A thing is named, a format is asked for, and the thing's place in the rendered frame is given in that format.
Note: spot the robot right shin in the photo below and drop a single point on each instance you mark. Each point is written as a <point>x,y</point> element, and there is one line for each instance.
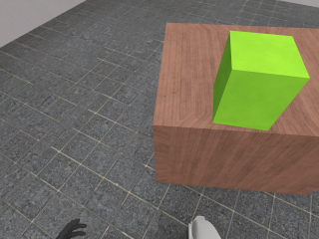
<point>199,218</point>

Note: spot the left robot hand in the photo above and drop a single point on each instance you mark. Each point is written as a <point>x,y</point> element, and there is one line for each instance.
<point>67,233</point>

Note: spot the robot right thigh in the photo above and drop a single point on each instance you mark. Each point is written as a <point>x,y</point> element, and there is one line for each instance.
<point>201,229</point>

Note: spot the carton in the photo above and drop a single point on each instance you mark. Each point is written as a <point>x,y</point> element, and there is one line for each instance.
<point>258,77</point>

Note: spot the pedestal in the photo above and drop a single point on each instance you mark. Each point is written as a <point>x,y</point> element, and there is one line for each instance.
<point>190,149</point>

